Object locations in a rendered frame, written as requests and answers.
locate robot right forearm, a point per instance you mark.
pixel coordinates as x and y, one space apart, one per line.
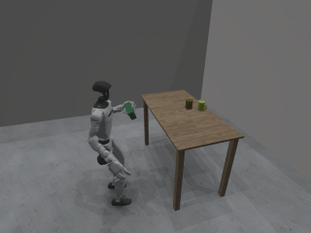
101 150

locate robot left thigh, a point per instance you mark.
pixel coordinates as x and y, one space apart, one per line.
117 151

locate robot head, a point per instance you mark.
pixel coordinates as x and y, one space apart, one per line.
102 87

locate left robot hand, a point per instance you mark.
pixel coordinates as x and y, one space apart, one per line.
133 106

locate table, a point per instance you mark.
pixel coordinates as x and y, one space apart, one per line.
189 129

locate right robot hand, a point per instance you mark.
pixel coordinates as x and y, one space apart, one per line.
117 167

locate robot left forearm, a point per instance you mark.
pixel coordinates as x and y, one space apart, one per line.
117 109

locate sponge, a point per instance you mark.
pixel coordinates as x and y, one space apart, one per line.
130 111

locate robot right upper arm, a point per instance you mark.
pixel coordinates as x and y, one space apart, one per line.
95 119

